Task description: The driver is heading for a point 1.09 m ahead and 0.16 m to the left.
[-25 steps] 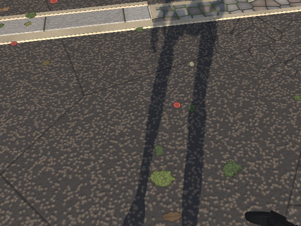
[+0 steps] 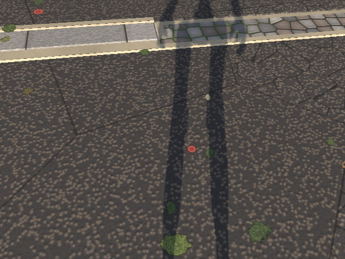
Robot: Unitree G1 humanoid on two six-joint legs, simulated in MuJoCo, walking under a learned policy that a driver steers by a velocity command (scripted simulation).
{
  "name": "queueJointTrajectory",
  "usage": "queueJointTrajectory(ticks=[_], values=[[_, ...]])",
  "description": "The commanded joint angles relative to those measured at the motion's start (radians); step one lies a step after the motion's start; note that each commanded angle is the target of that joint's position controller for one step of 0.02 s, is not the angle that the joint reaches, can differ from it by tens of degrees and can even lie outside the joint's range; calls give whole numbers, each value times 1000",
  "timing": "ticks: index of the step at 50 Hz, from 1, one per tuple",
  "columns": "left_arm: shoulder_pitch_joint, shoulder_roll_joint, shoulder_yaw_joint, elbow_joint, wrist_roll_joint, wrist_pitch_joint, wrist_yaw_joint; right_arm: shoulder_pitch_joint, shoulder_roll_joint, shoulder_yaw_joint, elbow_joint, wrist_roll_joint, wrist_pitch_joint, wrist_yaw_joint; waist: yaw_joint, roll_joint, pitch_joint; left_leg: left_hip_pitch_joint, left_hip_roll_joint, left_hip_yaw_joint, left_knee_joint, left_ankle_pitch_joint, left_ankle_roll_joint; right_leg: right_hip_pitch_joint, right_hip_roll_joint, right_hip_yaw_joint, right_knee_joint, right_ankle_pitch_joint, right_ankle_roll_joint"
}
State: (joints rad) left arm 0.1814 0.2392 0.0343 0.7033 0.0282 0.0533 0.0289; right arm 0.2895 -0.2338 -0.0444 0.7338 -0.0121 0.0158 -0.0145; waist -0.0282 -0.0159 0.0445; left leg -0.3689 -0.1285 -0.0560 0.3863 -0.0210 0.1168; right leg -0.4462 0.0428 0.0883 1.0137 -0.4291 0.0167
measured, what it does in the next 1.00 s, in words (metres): walks ahead, turning left: right foot, then left foot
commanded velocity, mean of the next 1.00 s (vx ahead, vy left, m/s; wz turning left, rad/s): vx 0.32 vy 0.00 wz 0.25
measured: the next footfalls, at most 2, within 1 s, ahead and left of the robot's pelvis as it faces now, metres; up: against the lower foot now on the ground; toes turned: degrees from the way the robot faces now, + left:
right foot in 0.22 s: +0.05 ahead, -0.11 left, +0.00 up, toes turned +13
left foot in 0.66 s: +0.14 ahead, +0.19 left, +0.00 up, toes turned +24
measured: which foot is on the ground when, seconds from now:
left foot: down 0.00-0.22, up 0.24-0.64, down 0.66-1.00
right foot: up 0.00-0.20, down 0.22-0.66, up 0.68-1.00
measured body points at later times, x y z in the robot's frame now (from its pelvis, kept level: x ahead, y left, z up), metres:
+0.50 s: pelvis +0.05 +0.00 +0.01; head +0.05 -0.02 +0.46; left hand +0.02 +0.29 -0.08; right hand +0.27 -0.21 -0.09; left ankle +0.03 +0.16 -0.67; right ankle +0.01 -0.12 -0.73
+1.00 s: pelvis +0.25 +0.14 +0.00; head +0.27 +0.15 +0.45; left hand +0.31 +0.42 -0.12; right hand +0.33 -0.11 -0.12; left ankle +0.10 +0.18 -0.73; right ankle +0.42 +0.06 -0.67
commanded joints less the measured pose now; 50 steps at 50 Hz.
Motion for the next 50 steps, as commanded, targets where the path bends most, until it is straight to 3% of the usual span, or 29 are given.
queueJointTrajectory(ticks=[1,7,9,10,11,12,13,14,15,16,17,20,22,25,29,31,32,33,34,35,36,38,39,42,46,48,50], values=[[92,91,28,-36,-7,4,12,-2,-153,-54,-77,-2,4,-3,27,155,-96,81,226,-364,-232,-431,28,9,22,-45,-77,2,-2],[119,81,23,-26,-20,-19,22,-25,-155,-77,-91,-8,26,3,20,180,-94,61,198,-406,-250,-465,-11,131,64,-62,-304,-19,-47],[252,99,27,-2,-12,-35,21,-73,-161,-86,-107,-7,34,7,81,230,-115,-26,139,-383,-298,-560,-59,331,107,-104,-501,-65,-87],[372,115,32,28,-3,-46,27,-142,-156,-88,-128,-2,35,9,154,231,-90,-140,71,-326,-292,-587,-124,500,108,-138,-702,4,-116],[377,178,49,37,-5,-56,45,-124,-111,-83,-129,13,36,2,150,6,-61,-262,-16,-222,-37,-642,-170,584,-43,6,-866,-84,-133],[181,260,66,-37,-3,-59,54,-70,-35,-68,-146,29,29,0,72,-326,-84,-355,-90,-48,401,-579,-133,457,-442,484,-931,-369,-220],[35,212,58,-70,20,-64,51,-123,-167,-90,-137,-12,15,5,30,-138,45,-396,24,-88,539,-396,-129,243,-437,473,-955,-336,-255],[0,167,46,-71,14,-75,45,-80,-175,-97,-119,-19,9,25,-23,-72,16,-321,24,-87,644,-313,-120,210,-365,374,-924,-255,-223],[-25,147,40,-72,5,-88,36,-10,-163,-91,-96,-30,7,43,-58,-47,-31,-272,30,-63,728,-258,-123,218,-300,262,-900,-172,-178],[-20,158,40,-76,-2,-98,33,22,-148,-86,-84,-37,8,55,-54,-63,-64,-259,28,-23,803,-244,-132,238,-260,183,-898,-132,-160],[4,161,39,-78,-4,-103,29,17,-139,-79,-81,-36,12,64,-27,-78,-45,-287,49,8,844,-239,-141,241,-238,129,-905,-136,-161],[160,163,43,-40,1,-117,10,-139,-119,-60,-141,-28,17,76,76,-100,40,-423,100,15,720,-219,-160,358,-262,107,-918,-136,-185],[234,179,53,-15,3,-125,3,-202,-115,-53,-158,-28,14,83,123,-110,56,-451,112,11,611,-219,-167,445,-284,85,-913,-62,-193],[239,197,64,-2,5,-131,-6,-248,-104,-42,-179,-24,6,98,138,-129,57,-385,138,53,453,-220,-156,460,-299,8,-892,35,-184],[245,198,65,32,8,-132,-19,-286,-87,-24,-206,-23,-9,106,137,-157,66,-159,125,142,259,-309,-88,351,-297,-71,-845,142,-174],[241,208,65,53,-2,-128,-25,-214,-86,-24,-193,-28,-22,94,87,-154,47,-9,90,171,182,-295,-38,312,-314,-89,-767,363,-171],[223,200,59,62,-14,-126,-27,-91,-83,-30,-151,-32,-36,80,10,-104,-1,170,56,172,88,-222,-17,265,-285,-137,-629,566,-156],[223,168,46,65,-23,-126,-30,74,-125,-48,-94,-45,-51,63,-68,-11,-118,417,78,123,65,-209,-3,177,-223,-200,-411,628,-128],[196,77,14,5,-31,-126,-38,246,-221,-68,-88,-67,-59,44,-147,175,-283,694,386,-250,-25,-518,51,-74,-150,-241,-76,281,-79],[162,74,17,-34,-19,-125,-38,279,-329,-88,-82,-37,-64,29,-139,308,-266,675,565,-623,-159,-396,120,-286,-23,-157,126,-104,-67],[117,134,36,-24,-11,-118,-35,210,-269,-74,-80,-30,-65,20,-110,151,-158,576,532,-495,-121,-314,116,-328,-86,-42,222,-36,-86],[126,118,35,5,-27,-121,-55,68,-147,-33,-87,-23,-72,22,-21,93,-60,378,413,-218,-152,-173,40,-240,-125,-22,152,113,-87],[150,113,37,22,-14,-108,-61,37,-117,-21,-85,-14,-78,21,8,119,-31,330,373,-142,-180,-144,15,-219,-127,-35,126,141,-74],[174,85,38,49,-2,-82,-78,53,-104,-13,-57,-8,-105,19,36,129,-7,294,341,-13,-214,81,10,-224,-100,-42,150,216,-55],[39,56,29,5,3,-83,-86,91,-93,-9,-11,-9,-121,17,28,106,49,312,340,98,-249,220,26,-329,-98,-55,36,329,-48],[-30,39,17,-18,3,-88,-95,82,-87,-6,5,-8,-123,14,22,105,64,301,318,164,-257,247,17,-285,-98,-98,-129,411,-56],[-107,30,6,-52,4,-86,-105,108,-107,-10,31,-4,-125,3,6,98,80,318,340,192,-275,294,12,-231,-99,-150,-265,442,-78]])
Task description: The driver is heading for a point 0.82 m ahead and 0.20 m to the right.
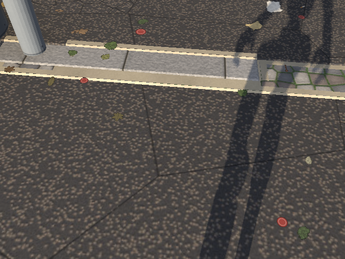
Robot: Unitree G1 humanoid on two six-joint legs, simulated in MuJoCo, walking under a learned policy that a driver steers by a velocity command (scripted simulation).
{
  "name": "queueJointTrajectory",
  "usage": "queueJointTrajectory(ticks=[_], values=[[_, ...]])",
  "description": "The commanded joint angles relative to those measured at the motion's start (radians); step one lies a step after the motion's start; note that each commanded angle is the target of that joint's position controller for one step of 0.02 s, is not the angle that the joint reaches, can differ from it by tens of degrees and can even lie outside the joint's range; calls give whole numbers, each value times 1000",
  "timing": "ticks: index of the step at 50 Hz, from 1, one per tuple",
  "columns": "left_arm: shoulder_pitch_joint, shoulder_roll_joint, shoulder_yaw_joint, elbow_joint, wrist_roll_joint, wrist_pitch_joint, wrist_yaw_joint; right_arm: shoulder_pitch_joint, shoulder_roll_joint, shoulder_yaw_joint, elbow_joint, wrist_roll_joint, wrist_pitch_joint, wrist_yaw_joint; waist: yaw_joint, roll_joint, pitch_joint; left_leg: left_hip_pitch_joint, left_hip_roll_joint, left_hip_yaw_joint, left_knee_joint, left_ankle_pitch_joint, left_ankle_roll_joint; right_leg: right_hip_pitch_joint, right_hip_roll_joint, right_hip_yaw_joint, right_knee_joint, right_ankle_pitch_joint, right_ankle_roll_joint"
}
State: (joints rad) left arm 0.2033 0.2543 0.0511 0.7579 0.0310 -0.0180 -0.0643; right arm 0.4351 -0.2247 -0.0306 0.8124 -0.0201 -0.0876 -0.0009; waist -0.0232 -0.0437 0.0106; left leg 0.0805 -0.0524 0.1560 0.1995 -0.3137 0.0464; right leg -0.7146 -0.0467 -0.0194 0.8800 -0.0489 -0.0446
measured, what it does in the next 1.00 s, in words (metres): walks ahead, turning right: right foot, then left foot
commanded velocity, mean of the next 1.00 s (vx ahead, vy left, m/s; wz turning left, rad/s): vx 0.50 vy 0.00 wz -0.47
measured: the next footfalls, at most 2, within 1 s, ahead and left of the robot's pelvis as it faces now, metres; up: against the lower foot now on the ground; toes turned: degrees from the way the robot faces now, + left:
right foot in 0.14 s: +0.26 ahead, -0.08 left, +0.00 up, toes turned -8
left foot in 0.68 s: +0.61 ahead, +0.01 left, +0.00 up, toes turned -26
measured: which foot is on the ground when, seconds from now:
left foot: down 0.00-0.16, up 0.18-0.66, down 0.68-1.00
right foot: up 0.00-0.12, down 0.14-0.68, up 0.70-1.00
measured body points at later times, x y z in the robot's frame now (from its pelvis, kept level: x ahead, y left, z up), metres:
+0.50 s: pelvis +0.29 -0.04 +0.01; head +0.32 -0.06 +0.45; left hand +0.38 +0.23 -0.11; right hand +0.40 -0.32 -0.10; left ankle +0.49 +0.10 -0.67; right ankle +0.23 -0.07 -0.74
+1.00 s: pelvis +0.57 -0.09 +0.01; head +0.59 -0.09 +0.46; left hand +0.84 +0.04 -0.10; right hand +0.43 -0.32 -0.11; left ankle +0.57 +0.02 -0.74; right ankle +0.59 -0.25 -0.68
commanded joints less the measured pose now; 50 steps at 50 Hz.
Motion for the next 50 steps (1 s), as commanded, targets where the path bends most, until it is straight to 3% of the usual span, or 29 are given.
queueJointTrajectory(ticks=[1,3,5,6,7,8,9,10,11,12,13,15,17,20,23,28,31,32,33,34,35,36,37,38,39,40,43,47,50], values=[[-149,14,-13,-116,2,-14,-14,-26,-127,-26,-33,5,-21,-15,-2,116,114,-104,272,-5,-80,637,75,64,0,-65,-182,60,-32],[-134,27,-9,-121,2,-11,-9,-15,-155,-30,-10,4,-14,-23,14,114,82,-28,286,28,13,910,54,139,49,-109,-239,17,-72],[-30,59,4,-99,4,-8,3,-25,-196,-40,-1,-4,3,-33,62,141,-4,41,294,54,219,1202,39,254,118,-142,-241,-89,-117],[77,89,18,-72,8,-11,9,-35,-213,-44,-3,-8,14,-37,108,141,-70,16,295,54,394,1198,38,385,147,-127,-267,-129,-142],[218,128,38,-30,20,-17,22,-46,-223,-45,-12,-6,20,-36,176,103,-149,-96,268,67,634,1029,29,598,157,-84,-338,-140,-175],[294,220,66,-20,22,-14,40,-9,-159,-28,-38,-12,18,-28,175,-30,-240,-311,197,71,961,455,14,816,-64,196,-348,-234,-231],[230,301,85,-49,-2,-7,43,15,-106,-19,-105,6,15,-9,95,-230,-329,-701,-30,-65,1308,-236,-38,1035,-291,796,-503,-199,-417],[217,267,87,-55,-28,0,45,-103,-156,-24,-124,-9,7,-5,142,-46,-280,-825,33,-222,1332,-137,-30,1011,-267,758,-576,-202,-394],[173,220,73,-47,-29,1,56,-149,-153,-17,-141,0,-8,-1,111,11,-153,-837,84,-219,1261,-43,-25,876,-252,618,-590,-151,-356],[147,175,60,-35,-24,-3,59,-146,-143,-13,-132,-2,-12,-2,61,93,-56,-783,122,-204,1147,-13,-29,717,-210,522,-606,-29,-309],[116,155,53,-35,-27,-11,61,-147,-136,-11,-133,-17,2,-3,25,105,-18,-720,145,-211,1077,-20,-41,609,-156,444,-617,48,-280],[93,136,43,-39,-29,-28,57,-105,-125,-7,-124,-35,43,2,-13,68,-26,-632,157,-198,997,-29,-64,507,-101,354,-642,140,-263],[110,158,48,-30,-28,-39,54,-128,-110,-2,-133,-36,61,9,-14,51,-21,-641,160,-177,916,17,-83,468,-65,312,-664,145,-260],[159,171,53,-17,-28,-39,53,-259,-109,-1,-175,-31,65,11,28,25,19,-722,164,-166,759,160,-105,481,-37,309,-690,90,-228],[219,171,55,-1,-33,-38,54,-361,-109,1,-197,-25,63,14,76,-4,17,-758,145,-171,622,276,-107,561,-24,320,-659,105,-193],[289,186,60,8,-17,-34,67,-499,-113,8,-243,-15,44,22,129,-17,21,-758,90,-168,464,278,-93,681,-47,379,-571,235,-187],[230,208,64,-11,-13,-34,77,-426,-144,-1,-232,-8,32,18,73,-40,10,-568,56,-186,352,205,-59,653,-63,422,-508,289,-144],[198,217,65,-18,-12,-37,74,-339,-166,-11,-205,-6,27,10,31,-42,-20,-432,28,-175,328,157,-42,619,-48,422,-440,369,-123],[180,214,62,-16,-19,-44,66,-208,-193,-25,-169,-10,16,-2,-38,1,-83,-247,33,-177,266,170,-17,577,6,381,-281,398,-98],[185,158,45,-33,-31,-53,55,-56,-258,-43,-155,-29,5,-19,-98,93,-214,-14,205,-342,232,0,29,472,67,311,-27,221,-71],[278,69,26,-67,-60,-53,57,-12,-349,-65,-164,-49,15,-28,-58,320,-335,230,485,-793,140,-142,132,172,223,171,261,-410,-31],[291,142,29,-47,-20,-43,65,-59,-299,-63,-157,-31,27,-22,-22,278,-289,153,494,-960,89,-221,168,65,155,157,373,-469,-38],[236,154,33,-29,-7,-35,61,-118,-207,-43,-164,-23,29,-16,-13,144,-151,20,448,-811,77,-215,156,62,107,156,391,-372,-36],[180,138,27,-32,-2,-34,52,-150,-153,-30,-153,-20,26,-9,-9,75,-70,-86,391,-662,62,-100,140,84,79,145,350,-307,-30],[156,120,25,-34,2,-29,43,-156,-134,-24,-138,-20,21,-7,3,102,-34,-147,341,-552,44,11,118,106,59,140,306,-285,-26],[152,111,22,-35,9,-21,34,-147,-127,-21,-119,-17,14,-6,15,143,-15,-189,305,-474,30,110,109,129,50,136,278,-281,-18],[142,91,15,-33,10,-7,24,-100,-136,-25,-74,-2,-15,10,30,156,-20,-198,287,-368,15,344,127,133,64,134,232,-261,-8],[-16,72,-4,-83,14,-12,11,-73,-141,-28,-34,4,-18,15,18,146,24,-196,269,-261,-42,369,136,63,30,91,58,-135,14],[-137,40,-28,-114,8,-19,1,-41,-149,-31,-4,9,-12,19,-8,149,36,-232,235,-187,-49,398,119,154,9,3,-145,-38,18]])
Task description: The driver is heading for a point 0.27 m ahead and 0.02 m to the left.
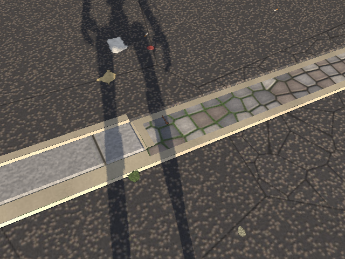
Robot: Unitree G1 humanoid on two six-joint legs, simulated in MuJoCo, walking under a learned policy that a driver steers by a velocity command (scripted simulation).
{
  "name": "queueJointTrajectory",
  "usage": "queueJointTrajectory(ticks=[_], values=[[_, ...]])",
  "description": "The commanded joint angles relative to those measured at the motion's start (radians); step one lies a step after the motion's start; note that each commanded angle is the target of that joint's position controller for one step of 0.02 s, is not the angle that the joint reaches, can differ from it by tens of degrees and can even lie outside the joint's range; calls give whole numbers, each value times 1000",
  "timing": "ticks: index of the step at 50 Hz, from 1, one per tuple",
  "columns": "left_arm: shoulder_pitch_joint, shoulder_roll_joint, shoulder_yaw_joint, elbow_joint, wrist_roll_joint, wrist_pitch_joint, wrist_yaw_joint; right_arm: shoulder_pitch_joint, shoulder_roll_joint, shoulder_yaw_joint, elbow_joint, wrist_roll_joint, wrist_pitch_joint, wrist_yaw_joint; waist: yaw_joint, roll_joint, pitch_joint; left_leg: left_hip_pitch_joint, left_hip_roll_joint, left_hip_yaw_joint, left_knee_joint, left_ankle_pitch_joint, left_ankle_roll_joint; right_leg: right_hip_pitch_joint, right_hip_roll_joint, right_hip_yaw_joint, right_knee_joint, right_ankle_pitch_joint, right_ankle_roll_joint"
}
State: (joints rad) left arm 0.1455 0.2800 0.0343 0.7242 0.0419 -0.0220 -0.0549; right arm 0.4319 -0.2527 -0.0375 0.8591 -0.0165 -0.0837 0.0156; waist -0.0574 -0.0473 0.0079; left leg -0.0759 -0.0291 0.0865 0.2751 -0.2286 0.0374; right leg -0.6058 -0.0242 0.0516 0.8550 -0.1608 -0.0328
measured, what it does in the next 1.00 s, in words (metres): walks ahead: right foot, then left foot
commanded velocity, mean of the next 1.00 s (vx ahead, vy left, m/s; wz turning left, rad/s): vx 0.15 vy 0.00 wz -0.04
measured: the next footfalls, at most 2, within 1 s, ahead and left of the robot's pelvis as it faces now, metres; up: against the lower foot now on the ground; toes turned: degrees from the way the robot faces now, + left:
right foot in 0.16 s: +0.24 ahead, -0.11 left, +0.00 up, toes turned -3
left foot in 0.56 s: +0.25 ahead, +0.09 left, +0.00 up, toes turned +1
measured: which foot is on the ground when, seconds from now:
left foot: down 0.00-0.16, up 0.18-0.54, down 0.56-1.00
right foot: up 0.00-0.14, down 0.16-1.00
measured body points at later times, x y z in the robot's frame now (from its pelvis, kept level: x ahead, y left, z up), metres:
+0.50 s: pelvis +0.17 -0.04 +0.00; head +0.19 -0.04 +0.44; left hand +0.23 +0.21 -0.14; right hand +0.24 -0.28 -0.15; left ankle +0.21 +0.09 -0.73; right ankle +0.20 -0.11 -0.75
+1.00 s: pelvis +0.20 -0.01 +0.00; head +0.20 -0.01 +0.45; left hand +0.20 +0.21 -0.16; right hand +0.21 -0.24 -0.16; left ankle +0.21 +0.09 -0.75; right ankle +0.20 -0.11 -0.75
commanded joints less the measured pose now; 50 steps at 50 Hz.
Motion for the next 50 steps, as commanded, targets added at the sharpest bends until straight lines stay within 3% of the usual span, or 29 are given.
queueJointTrajectory(ticks=[1,3,5,7,8,9,10,11,12,13,14,15,18,21,24,26,27,28,29,30,31,33,38,50], values=[[-107,15,-14,-86,-5,-17,-8,-19,-131,-27,-39,5,-14,3,17,153,40,-72,216,-113,-119,324,124,74,-11,-88,-163,76,2],[-139,27,-14,-96,-8,-19,-2,20,-150,-32,-15,5,-9,2,9,150,47,-33,245,-125,-100,352,121,108,-7,-107,-220,58,-15],[-119,29,-13,-87,-4,-28,10,33,-154,-31,10,3,3,-2,23,142,52,17,255,-116,-17,551,104,159,20,-119,-278,30,-39],[67,45,-3,-13,16,-49,28,39,-143,-26,29,14,11,-9,101,103,-43,21,191,-61,231,752,58,401,71,-131,-407,119,-75],[195,90,11,21,34,-61,39,38,-119,-16,14,20,7,-13,149,70,-143,-101,151,-37,409,545,28,619,-39,-34,-388,258,-102],[292,195,36,23,43,-57,53,124,-11,13,-27,42,7,-13,144,-161,-317,-381,34,23,774,-104,-19,937,-389,333,-339,666,-241],[320,199,50,40,-31,-39,58,124,-104,-16,0,26,26,-30,163,-143,-388,-429,-35,-70,954,-372,-22,896,-434,455,-391,906,-325],[241,148,36,37,-48,-38,60,65,-110,-21,-8,17,37,-33,122,-62,-270,-458,16,-138,976,-332,-17,796,-370,299,-404,931,-303],[161,77,15,34,-43,-41,61,15,-76,-10,-12,13,38,-30,95,-52,-157,-481,43,-133,923,-289,-16,687,-320,216,-446,876,-265],[116,34,1,40,-40,-43,64,-2,-65,-10,-6,9,47,-28,63,-40,-87,-453,71,-130,856,-248,-21,591,-270,157,-490,811,-218],[84,15,-6,45,-42,-43,68,7,-60,-10,1,-4,61,-24,32,-50,-59,-396,80,-123,801,-211,-32,508,-231,109,-526,764,-191],[72,10,-9,49,-34,-46,69,28,-46,-9,20,-10,74,-21,17,-45,-68,-323,69,-110,778,-173,-38,453,-212,72,-539,787,-180],[59,28,-9,79,-26,-62,66,34,-10,-2,37,-7,94,-18,-18,-41,-95,-224,55,-91,642,-111,-50,384,-181,-3,-555,790,-183],[89,32,-10,118,-22,-56,65,-46,-6,5,38,-7,106,-31,13,-72,-83,-178,52,-72,475,-54,-48,360,-165,-13,-560,628,-173],[115,39,-8,151,-20,-37,66,-93,-17,8,47,-4,112,-41,36,-61,-62,-126,54,-67,374,-37,-35,323,-178,35,-574,326,-171],[94,36,-10,162,-30,-22,71,-94,-10,13,62,-11,106,-46,14,-19,-28,-39,51,-60,208,38,-16,263,-156,53,-552,77,-136],[112,22,-14,171,-27,-19,75,-99,-32,12,67,-17,97,-49,18,21,-9,6,89,-110,135,94,-7,229,-132,63,-537,-24,-98],[133,3,-17,173,-23,-16,75,-87,-75,8,69,-24,84,-54,36,84,4,21,186,-211,80,171,7,213,-90,43,-487,-91,-63],[241,-42,-22,200,-38,-9,74,-142,-122,0,75,-5,79,-53,118,200,28,-84,244,-280,62,172,56,276,1,-21,-500,-131,-40],[236,-28,-22,237,-31,2,79,-172,-65,10,81,6,77,-44,95,179,49,-209,233,-278,31,71,56,407,-1,-27,-511,-90,-27],[212,-6,-14,245,-30,5,82,-181,-35,18,86,7,72,-40,86,154,75,-242,187,-244,24,44,29,447,-13,-9,-511,-35,-26],[191,15,-5,258,-31,3,82,-160,-31,19,113,10,69,-46,71,144,48,-189,138,-195,36,82,6,467,-42,10,-513,29,-34],[186,-23,-14,311,-33,1,90,-138,-17,21,158,10,72,-52,58,64,40,-109,135,-181,55,145,14,445,-51,11,-540,36,-23],[197,-46,-22,395,-34,12,102,-112,12,32,240,7,75,-59,59,51,55,-111,126,-172,45,147,13,468,-61,9,-539,49,-21]])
